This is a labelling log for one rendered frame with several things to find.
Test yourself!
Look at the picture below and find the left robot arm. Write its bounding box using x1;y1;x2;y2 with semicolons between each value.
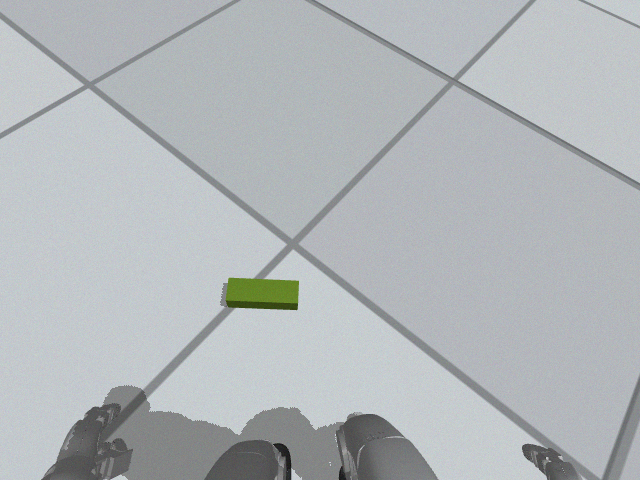
41;455;98;480

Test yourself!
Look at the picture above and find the left robot foot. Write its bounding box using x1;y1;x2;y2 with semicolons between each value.
273;443;291;480

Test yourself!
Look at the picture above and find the carton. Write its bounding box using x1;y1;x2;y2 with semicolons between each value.
226;278;299;310

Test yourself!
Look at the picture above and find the right robot hand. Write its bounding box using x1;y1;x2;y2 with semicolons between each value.
522;444;583;480

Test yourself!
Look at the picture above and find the left robot hand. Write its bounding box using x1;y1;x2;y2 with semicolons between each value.
56;403;133;480

